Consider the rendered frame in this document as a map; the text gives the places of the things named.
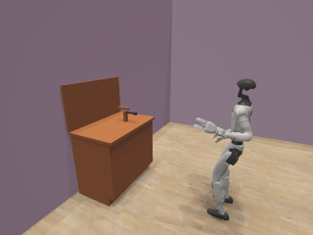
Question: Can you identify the right robot thigh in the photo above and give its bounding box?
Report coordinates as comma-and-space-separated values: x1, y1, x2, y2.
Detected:
220, 143, 230, 177

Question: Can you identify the left robot hand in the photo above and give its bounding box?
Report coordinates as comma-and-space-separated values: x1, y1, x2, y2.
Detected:
193, 117, 217, 134

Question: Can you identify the tap lever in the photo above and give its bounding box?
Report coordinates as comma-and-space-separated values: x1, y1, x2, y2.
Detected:
126, 112, 138, 116

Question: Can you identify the robot right shin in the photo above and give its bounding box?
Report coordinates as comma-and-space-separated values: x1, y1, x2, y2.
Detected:
220, 174, 230, 199

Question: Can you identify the counter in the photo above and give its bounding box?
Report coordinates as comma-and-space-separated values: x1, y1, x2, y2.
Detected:
60, 76, 155, 207

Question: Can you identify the right robot hand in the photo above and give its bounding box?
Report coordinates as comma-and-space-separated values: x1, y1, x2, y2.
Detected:
211, 134, 225, 143

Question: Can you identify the robot left upper arm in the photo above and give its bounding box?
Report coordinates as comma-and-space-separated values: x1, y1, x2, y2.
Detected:
235, 106, 253, 142

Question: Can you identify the robot left forearm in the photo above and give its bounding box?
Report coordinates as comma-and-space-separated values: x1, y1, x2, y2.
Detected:
214, 127, 252, 142

